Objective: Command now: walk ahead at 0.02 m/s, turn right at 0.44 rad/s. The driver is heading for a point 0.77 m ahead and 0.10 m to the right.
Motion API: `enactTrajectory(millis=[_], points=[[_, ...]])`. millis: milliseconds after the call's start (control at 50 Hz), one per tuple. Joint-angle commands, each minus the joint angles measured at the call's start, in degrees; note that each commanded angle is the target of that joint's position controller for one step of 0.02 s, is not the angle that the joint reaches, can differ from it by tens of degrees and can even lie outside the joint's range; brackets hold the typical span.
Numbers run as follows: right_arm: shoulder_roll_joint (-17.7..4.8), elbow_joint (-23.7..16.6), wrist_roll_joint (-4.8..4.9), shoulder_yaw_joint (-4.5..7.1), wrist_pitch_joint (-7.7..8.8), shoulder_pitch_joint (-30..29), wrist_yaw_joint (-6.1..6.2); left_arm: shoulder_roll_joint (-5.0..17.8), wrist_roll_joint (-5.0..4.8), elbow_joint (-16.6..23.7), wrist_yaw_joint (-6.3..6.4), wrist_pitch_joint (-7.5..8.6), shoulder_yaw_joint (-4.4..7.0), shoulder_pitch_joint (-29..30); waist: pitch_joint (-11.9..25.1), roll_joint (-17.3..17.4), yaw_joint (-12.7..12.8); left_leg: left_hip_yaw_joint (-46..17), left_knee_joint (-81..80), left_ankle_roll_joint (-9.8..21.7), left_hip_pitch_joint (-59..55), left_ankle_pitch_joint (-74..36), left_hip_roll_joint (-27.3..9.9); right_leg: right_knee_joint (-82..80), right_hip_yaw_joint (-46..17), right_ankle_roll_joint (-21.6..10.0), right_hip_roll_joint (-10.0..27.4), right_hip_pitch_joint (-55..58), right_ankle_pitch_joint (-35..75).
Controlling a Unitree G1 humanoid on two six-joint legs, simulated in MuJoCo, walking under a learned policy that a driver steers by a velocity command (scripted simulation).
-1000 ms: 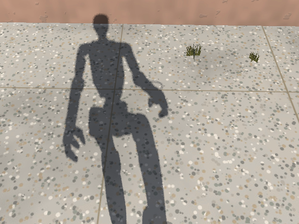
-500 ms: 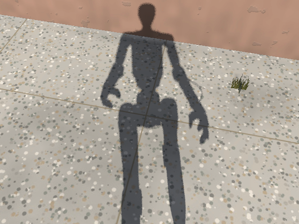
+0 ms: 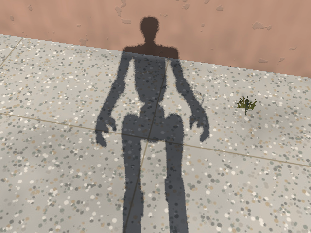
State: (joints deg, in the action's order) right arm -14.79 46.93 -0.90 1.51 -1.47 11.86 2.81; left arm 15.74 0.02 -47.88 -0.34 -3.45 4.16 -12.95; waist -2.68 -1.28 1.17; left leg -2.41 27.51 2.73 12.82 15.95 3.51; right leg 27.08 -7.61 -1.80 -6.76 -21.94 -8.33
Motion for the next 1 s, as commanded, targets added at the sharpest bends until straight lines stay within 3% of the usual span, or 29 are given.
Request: enactTrajectory(millis=[20,40,60,80,100,120,180,220,360,400,420,440,460,480,500,520,540,580,640,760,820,860,900,920,940,960,980,1000], points=[[-13.80,-3.43,-1.54,3.63,0.65,0.45,0.81,6.38,1.05,5.35,0.52,1.17,1.65,3.34,-0.19,11.25,-2.02,-25.16,-19.94,12.15,0.76,8.22,-26.38,21.14,3.45,2.11,-0.10,-11.30,-21.70],[-9.19,-4.36,-1.29,2.33,0.94,-1.74,0.74,7.98,1.50,4.19,0.37,1.06,2.36,1.87,0.06,5.97,0.14,-20.27,-17.70,12.21,4.62,-0.68,-23.41,29.10,1.80,1.87,1.83,-6.82,-19.35],[-6.57,-4.82,-0.90,1.56,1.18,-4.69,0.64,7.29,1.47,2.85,0.09,0.76,2.49,-1.05,0.01,4.64,2.54,-13.63,-15.74,10.24,5.03,-7.45,-19.45,33.89,2.39,1.94,1.94,-5.69,-16.42],[-6.02,-5.49,-0.67,1.31,1.44,-5.91,0.63,6.95,1.72,2.11,-0.10,0.32,2.51,-2.79,0.81,5.85,3.20,-9.11,-14.22,8.73,2.51,-12.44,-16.89,37.33,3.20,2.33,2.26,-6.67,-14.41],[-6.03,-5.80,-0.60,1.24,1.58,-5.52,0.68,6.54,1.75,1.70,-0.42,-0.05,2.37,-3.49,1.24,7.56,2.66,-6.03,-12.67,8.40,-0.31,-18.43,-15.64,38.89,4.30,2.96,2.50,-8.27,-14.24],[-6.41,-5.36,-0.78,1.40,1.66,-2.70,0.40,6.34,1.68,1.99,-0.84,-0.27,2.09,-2.59,2.29,8.22,1.04,-4.93,-12.88,8.12,-4.17,-14.84,-15.14,37.32,5.13,3.36,3.55,-10.19,-13.24],[-8.60,-3.31,-0.67,2.42,2.02,4.97,-0.18,6.12,1.81,5.27,-2.59,-0.45,1.50,5.58,0.68,9.36,-4.60,-8.26,-16.80,8.90,-13.62,3.35,-17.55,29.73,5.77,4.46,5.65,-16.59,-12.36],[-9.92,-2.38,-0.76,3.10,2.59,7.23,-0.45,5.73,1.87,6.43,-3.44,-0.27,1.26,7.99,-0.21,8.69,-5.92,-8.36,-17.84,8.98,-16.31,5.77,-19.14,25.05,6.08,4.47,6.31,-16.85,-12.76],[-11.70,-0.92,-1.27,4.51,4.38,8.00,-2.31,4.62,1.41,9.84,-4.67,1.11,0.21,12.89,-1.70,10.04,-6.28,-1.02,-17.23,7.57,-10.88,5.56,-20.41,11.01,12.01,-0.02,7.10,-5.73,-15.09],[-12.22,-0.70,-0.84,4.80,4.27,6.99,-2.69,4.36,1.53,9.66,-4.51,1.69,0.07,10.73,-1.20,9.87,-4.27,1.55,-14.35,6.72,-7.83,-0.18,-20.59,6.38,13.81,-1.81,5.87,0.60,-14.00],[-12.34,-0.79,-0.25,4.85,4.04,5.51,-2.71,4.06,1.90,8.53,-4.25,2.09,0.07,6.91,-0.22,8.74,-1.68,4.31,-10.12,5.66,-4.67,-3.65,-19.79,2.08,14.78,-2.63,4.62,6.94,-11.00],[-11.71,-1.05,0.15,4.56,3.94,4.36,-2.65,5.03,2.32,6.09,-3.72,2.66,0.65,0.18,2.65,5.67,1.68,8.26,-1.43,4.06,0.80,-8.96,-17.73,-1.43,14.74,-3.68,2.57,17.55,-9.04],[-8.98,-1.98,-0.27,3.56,3.88,3.84,-2.74,9.36,2.83,2.88,-2.78,3.34,2.32,-9.80,8.51,-4.22,5.84,14.29,16.38,1.24,9.20,-7.82,-13.33,-6.14,4.46,-5.87,8.25,30.21,-16.21],[-3.04,-7.41,-1.33,1.81,4.12,-0.61,-3.49,17.32,2.08,3.71,-1.89,3.99,3.76,-14.80,9.13,-19.18,7.34,13.51,33.88,-2.09,30.73,17.68,-4.29,-15.67,-28.44,-12.50,26.49,38.64,-30.70],[-7.22,-7.45,-2.71,2.62,4.19,-3.19,-3.66,15.88,1.02,3.80,-1.42,3.90,3.20,-12.85,4.26,-9.40,7.32,2.96,39.23,-1.66,37.32,16.60,-5.13,-17.53,-32.58,-16.08,27.68,34.75,-28.31],[-8.61,-7.08,-1.56,3.03,4.74,-2.92,-4.43,12.86,0.83,4.00,-1.08,3.71,2.28,-9.57,-0.21,-5.63,4.61,1.20,39.07,-1.15,37.27,10.02,-8.10,-15.86,-24.82,-15.39,25.11,30.99,-20.97],[-8.56,-5.37,-0.65,2.86,5.32,-0.09,-5.02,9.57,0.95,4.28,-0.78,4.02,1.25,-6.34,-1.87,-3.27,1.70,1.63,35.89,-1.13,33.47,4.32,-9.69,-15.95,-17.31,-13.16,21.85,26.81,-10.77],[-8.14,-2.18,-1.57,2.62,4.60,4.33,-5.32,6.69,1.12,5.04,-0.22,5.30,0.02,-2.44,-0.31,-3.78,-1.29,3.17,32.80,-2.19,26.95,-1.03,-10.34,-16.62,-8.00,-10.23,17.04,23.99,6.41],[-6.98,-1.72,-1.37,2.32,3.22,3.97,-5.64,7.34,0.41,3.01,-0.48,7.12,-0.10,-5.07,1.17,-3.01,-1.83,4.84,33.91,-2.77,26.00,-4.24,-9.48,-16.25,-1.19,-9.69,16.08,23.40,23.83],[-3.91,-5.13,-0.37,0.83,3.27,-7.49,-6.27,5.71,1.26,-0.46,-0.09,8.10,-1.13,-8.75,-4.35,-2.60,0.95,4.88,19.25,-0.92,27.43,-13.19,-6.35,-20.23,7.61,-7.04,15.48,22.26,26.93],[-3.14,-6.51,-0.58,0.20,3.38,-10.48,-6.40,5.78,1.19,-2.32,0.80,8.57,-1.51,-9.63,-5.07,-1.93,0.93,7.56,10.54,1.66,22.66,-15.21,-4.64,-21.16,10.08,-5.80,17.51,24.48,34.20],[-3.91,-5.80,-0.62,0.47,3.35,-7.60,-5.85,7.00,1.39,-3.03,1.49,8.68,-1.50,-9.10,-2.04,-2.71,-0.93,9.85,8.27,3.93,16.65,-12.38,-1.30,-14.97,12.12,-4.44,18.18,28.05,52.42],[-6.03,-2.93,-0.62,1.38,3.48,1.93,-5.28,8.99,2.25,-3.21,2.25,7.88,-1.03,-8.08,3.96,-4.40,-5.24,10.50,7.52,6.07,8.10,-6.67,2.03,0.10,13.58,-3.34,18.64,30.85,65.04],[-7.41,-0.44,-0.84,2.15,3.83,9.81,-4.95,9.84,2.31,-2.91,2.37,7.32,-0.81,-7.36,8.02,-4.01,-8.51,9.44,4.05,7.44,-1.03,-6.43,3.02,12.03,14.35,-3.15,18.22,27.86,60.96],[-10.54,1.31,-1.66,3.47,3.87,17.38,-4.21,9.58,2.01,-1.69,2.15,7.39,-1.08,-6.63,12.14,-0.31,-12.15,1.21,1.01,10.39,-13.60,-2.54,-2.58,28.47,15.80,-2.84,15.90,17.59,45.15],[-17.28,0.62,-2.10,5.29,3.45,17.02,-3.56,2.59,1.12,0.82,0.81,7.97,-2.43,-11.11,16.23,14.28,-6.73,-28.93,-0.84,20.34,-29.77,-3.32,-19.90,52.73,15.08,0.07,4.02,-6.63,-8.50],[-15.61,0.75,1.10,5.32,3.22,14.64,-4.03,6.47,1.80,1.90,0.56,8.49,-1.73,-6.60,19.14,9.18,-7.81,-43.70,-9.32,23.55,-30.90,-2.08,-21.90,60.07,3.91,-0.43,1.49,-15.54,-18.84],[-13.84,0.04,1.26,5.05,3.15,10.03,-3.79,6.91,1.46,3.52,0.26,9.30,-1.93,-3.25,10.11,5.35,-5.87,-34.86,-11.21,21.36,-23.16,-0.87,-21.01,56.96,1.74,-1.00,6.08,-18.80,-13.15]])
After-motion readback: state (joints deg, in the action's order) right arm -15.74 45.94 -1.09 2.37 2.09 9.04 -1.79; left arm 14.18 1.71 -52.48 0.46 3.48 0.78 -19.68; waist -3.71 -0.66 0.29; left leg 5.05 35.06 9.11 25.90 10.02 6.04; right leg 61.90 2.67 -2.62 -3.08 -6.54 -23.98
